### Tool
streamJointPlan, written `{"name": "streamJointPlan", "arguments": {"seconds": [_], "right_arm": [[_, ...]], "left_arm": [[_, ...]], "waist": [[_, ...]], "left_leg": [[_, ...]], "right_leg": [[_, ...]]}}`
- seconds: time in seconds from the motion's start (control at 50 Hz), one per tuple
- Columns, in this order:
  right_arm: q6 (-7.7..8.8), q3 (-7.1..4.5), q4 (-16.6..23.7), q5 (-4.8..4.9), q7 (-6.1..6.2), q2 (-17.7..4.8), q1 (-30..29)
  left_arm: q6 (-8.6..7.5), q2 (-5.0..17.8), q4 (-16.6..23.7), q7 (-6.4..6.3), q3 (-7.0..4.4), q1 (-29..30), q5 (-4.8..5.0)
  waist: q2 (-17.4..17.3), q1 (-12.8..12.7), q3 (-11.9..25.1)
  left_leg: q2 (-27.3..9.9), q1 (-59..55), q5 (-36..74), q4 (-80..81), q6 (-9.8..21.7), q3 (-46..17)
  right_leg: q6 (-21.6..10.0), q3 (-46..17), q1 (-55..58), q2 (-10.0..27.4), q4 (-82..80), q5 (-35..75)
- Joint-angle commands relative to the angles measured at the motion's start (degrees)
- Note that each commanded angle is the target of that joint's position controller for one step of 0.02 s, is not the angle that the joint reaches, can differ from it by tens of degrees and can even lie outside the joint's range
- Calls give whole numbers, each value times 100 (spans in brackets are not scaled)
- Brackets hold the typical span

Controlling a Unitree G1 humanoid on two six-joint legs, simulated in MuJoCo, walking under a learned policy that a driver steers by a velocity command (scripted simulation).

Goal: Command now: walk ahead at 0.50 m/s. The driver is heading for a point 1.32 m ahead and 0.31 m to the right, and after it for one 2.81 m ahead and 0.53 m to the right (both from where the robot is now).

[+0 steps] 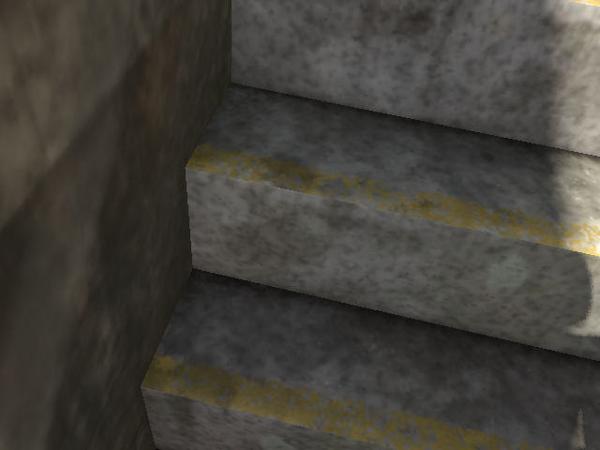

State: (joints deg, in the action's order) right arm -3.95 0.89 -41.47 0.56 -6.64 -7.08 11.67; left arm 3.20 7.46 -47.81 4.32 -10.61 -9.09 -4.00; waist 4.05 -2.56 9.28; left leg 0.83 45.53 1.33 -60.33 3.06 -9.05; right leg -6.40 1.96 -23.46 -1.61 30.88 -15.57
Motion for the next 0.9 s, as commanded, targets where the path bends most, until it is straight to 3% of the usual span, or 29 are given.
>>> {"name": "streamJointPlan", "arguments": {"seconds": [0.02,0.04,0.06,0.08,0.1,0.16,0.2,0.24,0.32,0.34,0.36,0.4,0.44,0.5,0.52,0.54,0.56,0.58,0.62,0.64,0.68,0.7,0.74,0.76,0.78,0.82,0.86,0.88,0.9], "right_arm": [[-389,-305,-107,44,-140,-627,68],[-461,-297,-229,-212,-322,-364,377],[-307,-395,-340,67,-393,-969,541],[-100,-531,-169,-272,-509,-1103,-168],[63,-484,-99,-578,-531,-1014,-368],[514,-441,-345,-219,-159,-1059,-1036],[840,-503,-351,-153,160,-1329,-1423],[869,-526,-497,-408,174,-1261,-1517],[1010,-840,-576,-481,420,-1699,-811],[987,-779,-887,-461,353,-1577,377],[948,-744,-1183,-644,369,-1539,1104],[868,-733,-866,-687,469,-1701,825],[650,-862,-342,-733,489,-2049,-535],[697,-948,237,-336,503,-2237,-1859],[725,-912,537,-225,425,-2144,-2657],[839,-676,570,-481,-67,-1206,-646],[805,-483,245,-370,-157,-902,-750],[633,-361,-119,-296,-199,-526,-846],[600,-239,-254,170,-17,-658,-772],[719,-172,-71,305,50,-711,-1639],[925,65,393,169,187,-40,-2473],[892,155,426,163,277,52,-2053],[463,-66,670,275,310,-934,-1178],[82,29,1180,-150,174,-952,-1138],[-121,58,1154,-122,61,-944,-997],[-15,25,813,-24,-81,-972,-1024],[-9,97,999,-89,-4,-949,-1485],[174,185,659,64,676,188,-1436],[258,321,375,344,947,375,-397]], "left_arm": [[147,1272,775,260,382,956,155],[235,686,758,366,479,390,345],[334,452,395,506,601,-1174,71],[409,868,96,379,470,-1398,254],[371,473,-4,301,541,-1278,398],[-7,-166,387,-38,941,-326,682],[-81,-562,542,-151,1189,-284,812],[39,-668,851,-72,1309,-383,619],[-144,4,702,18,1113,-866,547],[-219,414,1013,-70,1002,-211,438],[-237,167,1139,-77,1145,28,399],[-440,140,1060,26,1288,333,392],[-441,221,864,8,1309,-301,599],[-544,696,476,165,867,-1660,596],[-545,932,-330,78,681,-2326,643],[-680,2554,-946,-76,177,-3186,831],[-702,2524,-1470,-102,145,-4304,216],[-738,2092,-1744,19,248,-4245,22],[-626,1279,-1682,117,545,-3280,258],[-528,478,-1831,229,788,-3597,309],[-479,-512,-1886,211,1164,-3726,-11],[-537,-265,-1471,234,1126,-2580,-119],[-693,1167,-286,529,817,170,-80],[-739,2211,-2,739,611,1087,-113],[-718,2486,-248,713,514,851,-88],[-812,2215,-671,627,532,-184,176],[-770,1874,-1360,695,678,-1652,321],[-787,1316,-204,-709,518,-1582,593],[-713,1776,-363,-1049,514,-1596,761]], "waist": [[-983,364,776],[-1456,154,735],[-2445,-493,1307],[-2527,-69,696],[-2069,-7,90],[-357,93,-664],[-1573,-193,-248],[-1460,-426,-202],[-1456,-215,92],[-1695,321,-180],[-1980,558,-198],[-938,672,322],[-726,238,503],[-940,-870,321],[-522,-1321,-189],[1764,-335,1227],[2189,-1122,1306],[1831,-1415,972],[1948,-793,864],[1472,-1047,427],[750,-528,-38],[601,130,53],[391,1518,-72],[639,2070,-149],[426,2002,-495],[290,1389,-433],[1130,585,122],[-200,149,561],[161,565,709]], "left_leg": [[429,-2668,897,4362,88,658],[112,-3531,2252,4551,463,458],[-1326,-5433,4440,3304,1494,-1250],[-1927,-4118,1910,3550,1722,-1688],[-1682,-3238,22,3388,1287,-1089],[-2499,-3217,-2329,4825,1132,-2233],[-2243,-2850,-2234,4804,776,-1058],[-2119,-2411,-2166,4868,407,-87],[-2022,-3175,-2746,5248,322,858],[-2410,-4140,-3493,5020,689,110],[-2704,-5129,-3702,4964,649,-274],[-2630,-5223,-2514,4861,365,170],[-2314,-3501,-1292,5226,-29,1152],[-1968,-3412,197,4290,59,1393],[-1283,-3146,2516,2639,-357,2100],[-286,1794,1245,926,-110,1764],[-48,2681,-1526,-1338,128,1239],[-372,2514,-1558,-4105,540,1060],[-449,3501,-2447,-6541,1180,513],[-237,3794,-2891,-7503,1526,563],[-59,4736,-3178,-7961,1689,972],[-41,4628,-3107,-7528,1399,1183],[-245,2566,-2023,-5070,669,1197],[-485,468,-1268,-4979,264,1056],[-686,682,-1317,-5138,210,886],[-13,1612,-1982,-3688,261,2023],[598,2215,-3506,-1744,443,2119],[614,40,-4753,-1358,614,1820],[794,-776,-4257,-589,604,1617]], "right_leg": [[-1582,-825,985,972,-153,7064],[-1146,-467,523,524,1284,6838],[-544,-366,-1458,199,2630,2445],[-244,-733,-2520,71,5905,704],[-425,-1318,-3641,61,8210,245],[-27,-1502,-5482,-1,8779,19],[112,-968,-5016,345,8640,-167],[45,-800,-4992,551,9028,-116],[160,-479,-4881,1014,7918,394],[460,-510,-6501,787,8139,-1169],[396,-645,-7434,889,8178,-1204],[280,-466,-6238,1009,6417,-1512],[124,-572,-3208,978,5359,-410],[456,76,-233,288,1460,345],[457,111,647,476,-2013,2787],[-365,-1724,5906,1501,-513,5624],[-674,-3379,5145,2060,-569,4725],[-418,-2231,3800,1785,-451,2775],[-66,-1535,2358,1324,43,663],[52,-1622,1640,1168,45,804],[159,-1209,1819,1022,-593,2031],[87,-771,1598,1074,-969,2192],[62,-53,-1101,920,-2122,1070],[-433,-897,-2668,2142,-3640,864],[-808,-1373,-2440,2890,-3650,1433],[-1113,-463,235,2307,-2537,7672],[-1486,-727,2786,2329,-1500,10422],[-367,242,2835,1559,-831,9652],[-423,248,2468,1746,-542,9385]]}}
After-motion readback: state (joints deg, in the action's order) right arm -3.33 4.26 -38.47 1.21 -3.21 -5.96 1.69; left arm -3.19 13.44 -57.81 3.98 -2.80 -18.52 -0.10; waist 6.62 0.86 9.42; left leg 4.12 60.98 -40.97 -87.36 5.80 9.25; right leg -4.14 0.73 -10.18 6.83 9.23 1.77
